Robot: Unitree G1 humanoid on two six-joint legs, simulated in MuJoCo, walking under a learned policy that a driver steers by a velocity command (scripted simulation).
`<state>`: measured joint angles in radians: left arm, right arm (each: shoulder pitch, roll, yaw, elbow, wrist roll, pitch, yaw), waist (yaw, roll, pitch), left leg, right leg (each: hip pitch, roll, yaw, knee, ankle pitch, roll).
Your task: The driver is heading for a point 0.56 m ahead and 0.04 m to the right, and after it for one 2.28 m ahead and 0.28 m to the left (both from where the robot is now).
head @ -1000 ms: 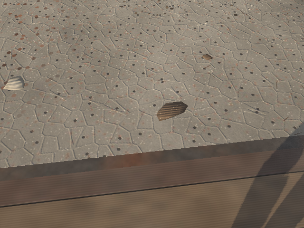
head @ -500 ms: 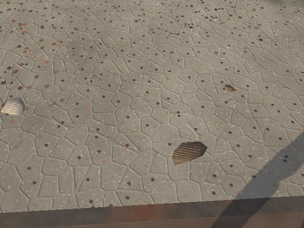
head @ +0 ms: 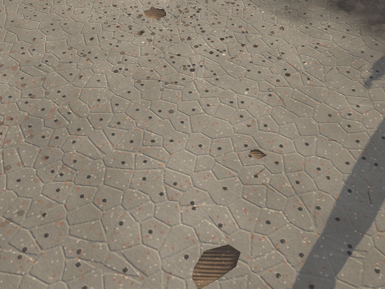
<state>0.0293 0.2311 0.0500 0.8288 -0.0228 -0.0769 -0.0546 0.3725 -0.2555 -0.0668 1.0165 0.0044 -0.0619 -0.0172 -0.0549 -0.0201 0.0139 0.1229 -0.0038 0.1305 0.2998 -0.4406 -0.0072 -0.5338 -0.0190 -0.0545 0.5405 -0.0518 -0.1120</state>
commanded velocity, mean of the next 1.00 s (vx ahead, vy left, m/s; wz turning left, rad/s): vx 0.37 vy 0.00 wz -0.10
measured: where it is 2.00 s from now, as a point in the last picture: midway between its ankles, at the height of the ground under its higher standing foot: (206, 275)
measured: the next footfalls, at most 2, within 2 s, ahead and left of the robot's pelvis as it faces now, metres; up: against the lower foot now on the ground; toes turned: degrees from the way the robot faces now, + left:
left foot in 0.52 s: +0.50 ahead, +0.05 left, +0.00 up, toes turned -14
right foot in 0.98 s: +0.58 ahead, -0.18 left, +0.00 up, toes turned +2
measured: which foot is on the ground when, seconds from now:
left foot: down 0.00-0.00, up 0.02-0.50, down 0.52-0.98, up 1.00-1.00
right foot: down 0.00-0.52, up 0.54-0.96, down 0.98-1.00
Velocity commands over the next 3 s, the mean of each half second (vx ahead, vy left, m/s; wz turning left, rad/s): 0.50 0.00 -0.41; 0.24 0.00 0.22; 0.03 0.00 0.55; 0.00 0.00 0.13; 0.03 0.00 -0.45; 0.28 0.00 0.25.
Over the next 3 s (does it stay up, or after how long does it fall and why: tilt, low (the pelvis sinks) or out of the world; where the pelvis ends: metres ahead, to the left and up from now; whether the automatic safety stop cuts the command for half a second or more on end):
stays up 0.67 -0.03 0.00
